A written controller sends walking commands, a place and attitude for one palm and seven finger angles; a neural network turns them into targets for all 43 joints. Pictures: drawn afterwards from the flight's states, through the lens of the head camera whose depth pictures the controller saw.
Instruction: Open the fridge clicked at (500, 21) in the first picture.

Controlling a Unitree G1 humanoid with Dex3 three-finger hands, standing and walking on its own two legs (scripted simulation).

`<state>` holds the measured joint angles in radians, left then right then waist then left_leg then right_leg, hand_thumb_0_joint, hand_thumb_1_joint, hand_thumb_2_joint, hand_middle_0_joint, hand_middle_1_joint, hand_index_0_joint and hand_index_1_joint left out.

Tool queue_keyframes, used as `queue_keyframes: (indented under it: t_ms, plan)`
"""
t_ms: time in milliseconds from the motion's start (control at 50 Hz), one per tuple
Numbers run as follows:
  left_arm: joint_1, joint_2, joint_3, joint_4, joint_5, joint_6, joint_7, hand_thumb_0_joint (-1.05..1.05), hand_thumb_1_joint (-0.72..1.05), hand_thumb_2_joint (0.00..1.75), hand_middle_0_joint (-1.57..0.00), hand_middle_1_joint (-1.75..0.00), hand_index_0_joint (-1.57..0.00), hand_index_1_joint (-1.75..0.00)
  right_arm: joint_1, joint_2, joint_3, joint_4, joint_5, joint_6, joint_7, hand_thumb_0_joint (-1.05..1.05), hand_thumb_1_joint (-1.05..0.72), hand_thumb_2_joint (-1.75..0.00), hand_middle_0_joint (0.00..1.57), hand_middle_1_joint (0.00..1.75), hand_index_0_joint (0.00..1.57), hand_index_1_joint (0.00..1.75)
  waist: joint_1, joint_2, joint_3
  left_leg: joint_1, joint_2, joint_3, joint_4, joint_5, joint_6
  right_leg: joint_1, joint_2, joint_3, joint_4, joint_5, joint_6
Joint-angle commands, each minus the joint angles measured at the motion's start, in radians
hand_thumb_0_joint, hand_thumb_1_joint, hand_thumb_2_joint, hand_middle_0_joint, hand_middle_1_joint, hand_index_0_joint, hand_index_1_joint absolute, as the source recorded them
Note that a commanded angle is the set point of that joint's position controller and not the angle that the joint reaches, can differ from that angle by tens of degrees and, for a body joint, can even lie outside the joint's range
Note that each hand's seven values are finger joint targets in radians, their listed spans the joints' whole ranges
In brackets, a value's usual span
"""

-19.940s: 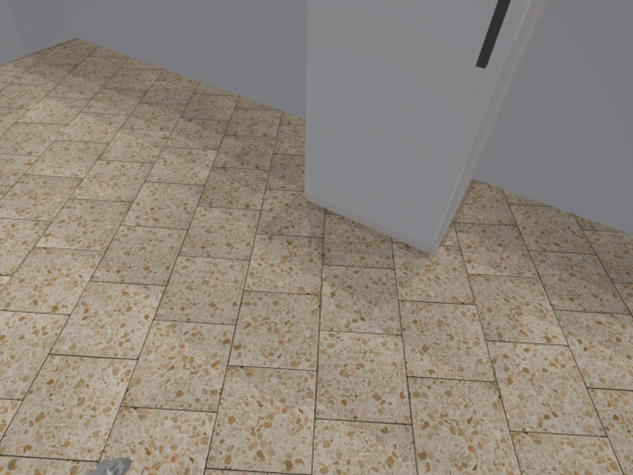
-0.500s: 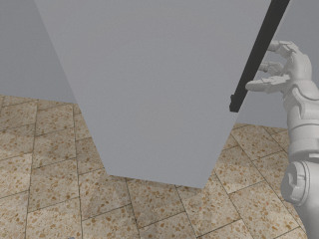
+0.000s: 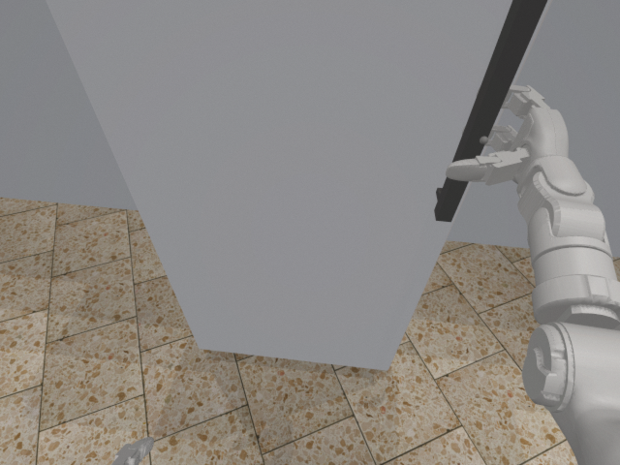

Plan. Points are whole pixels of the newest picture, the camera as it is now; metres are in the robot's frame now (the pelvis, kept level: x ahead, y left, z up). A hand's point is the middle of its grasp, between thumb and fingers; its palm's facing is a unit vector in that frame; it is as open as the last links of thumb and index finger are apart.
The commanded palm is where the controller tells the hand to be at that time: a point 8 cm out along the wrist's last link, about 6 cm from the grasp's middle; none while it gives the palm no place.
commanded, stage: slide the fingers in behind the handle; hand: right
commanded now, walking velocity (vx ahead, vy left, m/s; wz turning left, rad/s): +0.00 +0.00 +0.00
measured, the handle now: (488, 83) +0.52 -0.15 +0.27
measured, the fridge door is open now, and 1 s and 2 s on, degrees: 0 0 0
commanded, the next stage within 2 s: grip the handle and tug to test in 1.00 s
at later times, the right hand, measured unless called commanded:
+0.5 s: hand (460, 136) +0.47 -0.12 +0.22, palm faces +0.03 +1.00 +0.02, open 14.0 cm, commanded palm +0.44 -0.18 +0.21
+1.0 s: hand (470, 138) +0.47 -0.14 +0.22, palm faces +0.04 +1.00 +0.01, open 13.9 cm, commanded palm +0.44 -0.18 +0.21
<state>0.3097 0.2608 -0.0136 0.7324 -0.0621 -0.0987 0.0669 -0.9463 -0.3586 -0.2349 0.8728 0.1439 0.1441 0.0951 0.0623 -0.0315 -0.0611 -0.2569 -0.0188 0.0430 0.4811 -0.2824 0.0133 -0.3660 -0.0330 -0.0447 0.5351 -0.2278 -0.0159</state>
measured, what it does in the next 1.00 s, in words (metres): stands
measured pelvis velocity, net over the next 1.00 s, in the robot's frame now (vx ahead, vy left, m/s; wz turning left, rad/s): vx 0.00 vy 0.00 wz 0.00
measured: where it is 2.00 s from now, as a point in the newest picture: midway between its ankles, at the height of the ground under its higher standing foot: outside the picture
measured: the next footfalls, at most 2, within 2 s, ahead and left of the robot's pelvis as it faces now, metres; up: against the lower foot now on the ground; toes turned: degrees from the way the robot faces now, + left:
none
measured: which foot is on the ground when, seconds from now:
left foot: down 0.00-1.00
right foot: down 0.00-1.00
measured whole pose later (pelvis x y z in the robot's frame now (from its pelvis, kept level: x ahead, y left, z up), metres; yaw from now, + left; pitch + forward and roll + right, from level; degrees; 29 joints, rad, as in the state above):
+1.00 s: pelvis +0.00 +0.00 +0.00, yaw +0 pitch +3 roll +1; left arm 0.33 0.26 -0.01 0.75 -0.06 -0.09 0.06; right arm -0.98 -0.34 -0.23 0.93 0.13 0.11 0.05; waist 0.07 -0.03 -0.06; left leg -0.26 -0.02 0.04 0.48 -0.28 0.02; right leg -0.37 -0.04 -0.04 0.53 -0.22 -0.01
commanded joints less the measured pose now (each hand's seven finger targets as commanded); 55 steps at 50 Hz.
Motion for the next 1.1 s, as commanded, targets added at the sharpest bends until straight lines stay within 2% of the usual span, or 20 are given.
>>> queue_keyframes:
  t_ms: [0,100,140,200,240,320,380,420,460,520,580,640,660,780,820,880,900,980,1020,1080]
  plan:
    - [0.002,0.145,0.046,-0.102,0.001,-0.031,0.011,0.0,0.9,0.9,-0.2,-0.3,-0.2,-0.3,-0.555,-0.205,-0.041,-0.209,0.01,-0.07,-0.01,0.0,0.5,-0.3,0.3,1.2,0.3,1.2,0.017,0.048,-0.301,-0.012,-0.025,-0.023,-0.055,0.298,0.004,0.251,0.017,0.055,-0.034,0.223,-0.023]
    - [0.009,0.143,0.044,-0.096,0.006,-0.029,0.009,0.0,0.9,0.9,-0.2,-0.3,-0.2,-0.3,-0.559,-0.229,-0.059,-0.183,-0.008,-0.077,-0.028,0.0,0.5,-0.3,0.3,1.2,0.3,1.2,0.017,0.034,-0.282,-0.016,-0.022,-0.033,-0.058,0.295,0.002,0.229,0.02,0.048,-0.031,0.208,-0.027]
    - [0.008,0.146,0.048,-0.105,0.008,-0.027,0.009,0.0,0.9,0.9,-0.2,-0.3,-0.2,-0.3,-0.545,-0.26,-0.079,-0.214,-0.013,-0.095,-0.03,0.0,0.5,-0.3,0.3,1.2,0.3,1.2,0.007,0.031,-0.319,0.021,-0.018,-0.038,-0.055,0.321,0.002,0.236,0.021,0.042,-0.03,0.225,-0.028]
    - [0.0,0.134,0.047,-0.111,0.003,-0.033,0.006,0.0,0.9,0.9,-0.2,-0.3,-0.2,-0.3,-0.53,-0.179,-0.021,-0.245,-0.008,-0.098,-0.02,0.0,0.5,-0.3,0.3,1.2,0.3,1.2,0.009,0.008,-0.334,0.013,-0.026,-0.034,-0.051,0.345,0.004,0.267,0.021,0.042,-0.024,0.252,-0.027]
    - [0.006,0.141,0.049,-0.101,0.002,-0.03,0.009,0.0,0.9,0.9,-0.2,-0.3,-0.2,-0.3,-0.541,-0.176,-0.015,-0.221,0.001,-0.089,-0.016,0.0,0.5,-0.3,0.3,1.2,0.3,1.2,0.024,0.05,-0.295,0.001,-0.025,-0.034,-0.066,0.318,-0.001,0.25,0.019,0.042,-0.029,0.22,-0.03]
    - [-0.006,0.134,0.046,-0.096,-0.001,-0.034,0.009,0.0,0.9,0.9,-0.2,-0.3,-0.2,-0.3,-0.569,-0.136,0.009,-0.221,0.008,-0.071,-0.021,0.0,0.5,-0.3,0.3,1.2,0.3,1.2,0.019,0.01,-0.283,-0.021,-0.027,-0.03,-0.069,0.28,0.002,0.253,0.021,0.047,-0.04,0.192,-0.026]
    - [-0.001,0.136,0.047,-0.091,0.004,-0.034,0.006,0.0,0.9,0.9,-0.2,-0.3,-0.2,-0.3,-0.562,-0.168,-0.024,-0.238,0.002,-0.075,-0.042,0.0,0.5,-0.3,0.3,1.2,0.3,1.2,0.01,0.022,-0.316,0.004,-0.025,-0.032,-0.064,0.312,0.002,0.258,0.023,0.047,-0.038,0.222,-0.027]
    - [-0.009,0.129,0.047,-0.096,0.005,-0.036,0.003,0.0,0.9,0.9,-0.2,-0.3,-0.2,-0.3,-0.54,-0.14,-0.018,-0.247,0.006,-0.077,-0.049,0.0,0.5,-0.3,0.3,1.2,0.3,1.2,0.005,0.03,-0.32,0.009,-0.027,-0.031,-0.063,0.316,0.001,0.26,0.025,0.043,-0.037,0.222,-0.027]
    - [-0.007,0.137,0.046,-0.095,0.008,-0.031,0.003,0.0,0.9,0.9,-0.2,-0.3,-0.2,-0.3,-0.496,-0.184,-0.06,-0.214,0.002,-0.074,-0.06,0.0,0.5,-0.3,0.3,1.2,0.3,1.2,-0.01,0.066,-0.305,0.032,-0.024,-0.034,-0.061,0.331,0.0,0.227,0.024,0.04,-0.044,0.221,-0.029]
    - [-0.012,0.131,0.045,-0.092,0.005,-0.031,0.004,0.0,0.9,0.9,-0.2,-0.3,-0.2,-0.3,-0.56,-0.139,-0.004,-0.209,-0.01,-0.074,-0.058,0.0,0.5,-0.3,0.3,1.2,0.3,1.2,0.022,0.069,-0.264,-0.006,-0.023,-0.04,-0.074,0.298,-0.007,0.224,0.025,0.035,-0.044,0.179,-0.032]
    - [-0.008,0.139,0.046,-0.091,0.007,-0.026,0.007,0.0,0.9,0.9,-0.2,-0.3,-0.2,-0.3,-0.576,-0.208,-0.049,-0.201,-0.016,-0.082,-0.057,0.0,0.5,-0.3,0.3,1.2,0.3,1.2,0.015,0.063,-0.286,0.011,-0.018,-0.049,-0.073,0.308,-0.007,0.219,0.028,0.034,-0.042,0.182,-0.034]
    - [-0.002,0.135,0.046,-0.094,0.01,-0.03,0.006,0.0,0.9,0.9,-0.2,-0.3,-0.2,-0.3,-0.592,-0.191,-0.032,-0.216,-0.017,-0.099,-0.05,0.0,0.5,-0.3,0.3,1.2,0.3,1.2,0.015,0.038,-0.308,0.016,-0.019,-0.048,-0.067,0.313,-0.004,0.241,0.027,0.034,-0.036,0.197,-0.032]
    - [-0.014,0.129,0.044,-0.098,0.007,-0.032,0.004,0.0,0.9,0.9,-0.2,-0.3,-0.2,-0.3,-0.59,-0.171,-0.014,-0.228,-0.014,-0.104,-0.048,0.0,0.5,-0.3,0.3,1.2,0.3,1.2,0.014,-0.008,-0.316,0.009,-0.019,-0.049,-0.066,0.315,-0.001,0.252,0.028,0.035,-0.036,0.202,-0.03]
    - [-0.001,0.142,0.046,-0.093,0.005,-0.027,0.008,0.0,0.9,0.9,-0.2,-0.3,-0.2,-0.3,-0.537,-0.212,-0.061,-0.145,0.0,-0.089,-0.032,0.0,0.5,-0.3,0.3,1.2,0.3,1.2,0.009,0.084,-0.291,0.022,-0.019,-0.043,-0.068,0.309,-0.005,0.202,0.028,0.038,-0.043,0.177,-0.032]
    - [0.001,0.138,0.042,-0.089,0.005,-0.027,0.007,0.0,0.9,0.9,-0.2,-0.3,-0.2,-0.3,-0.588,-0.179,-0.022,-0.141,-0.006,-0.086,-0.029,0.0,0.5,-0.3,0.3,1.2,0.3,1.2,0.027,0.049,-0.261,-0.01,-0.018,-0.043,-0.072,0.29,-0.006,0.205,0.029,0.038,-0.043,0.164,-0.031]
    - [0.009,0.137,0.047,-0.092,0.006,-0.031,0.004,0.0,0.9,0.9,-0.2,-0.3,-0.2,-0.3,-0.6,-0.179,-0.017,-0.175,-0.017,-0.101,-0.036,0.0,0.5,-0.3,0.3,1.2,0.3,1.2,0.026,0.01,-0.297,-0.017,-0.021,-0.038,-0.065,0.282,0.0,0.236,0.025,0.045,-0.034,0.186,-0.028]
    - [0.003,0.132,0.046,-0.09,0.005,-0.033,0.003,0.0,0.9,0.9,-0.2,-0.3,-0.2,-0.3,-0.607,-0.139,0.014,-0.168,-0.016,-0.101,-0.036,0.0,0.5,-0.3,0.3,1.2,0.3,1.2,0.033,-0.002,-0.278,-0.039,-0.024,-0.036,-0.066,0.266,0.0,0.244,0.023,0.044,-0.033,0.178,-0.027]
    - [0.007,0.138,0.051,-0.092,0.006,-0.039,0.001,0.0,0.9,0.9,-0.2,-0.3,-0.2,-0.3,-0.581,-0.139,-0.004,-0.193,0.002,-0.106,-0.04,0.0,0.5,-0.3,0.3,1.2,0.3,1.2,0.018,0.027,-0.324,-0.017,-0.029,-0.03,-0.059,0.283,0.005,0.263,0.022,0.052,-0.033,0.207,-0.026]
    - [0.003,0.136,0.047,-0.087,0.005,-0.04,0.002,0.0,0.9,0.9,-0.2,-0.3,-0.2,-0.3,-0.587,-0.116,0.012,-0.174,0.005,-0.097,-0.039,0.0,0.5,-0.3,0.3,1.2,0.3,1.2,0.026,0.029,-0.291,-0.038,-0.03,-0.028,-0.062,0.264,0.003,0.252,0.022,0.052,-0.034,0.19,-0.025]
    - [0.012,0.142,0.045,-0.076,0.006,-0.038,0.003,0.0,0.9,0.9,-0.2,-0.3,-0.2,-0.3,-0.628,-0.161,-0.014,-0.142,-0.008,-0.093,-0.055,0.0,0.5,-0.3,0.3,1.2,0.3,1.2,0.033,0.055,-0.258,-0.057,-0.028,-0.027,-0.068,0.214,-0.001,0.221,0.019,0.056,-0.041,0.145,-0.026]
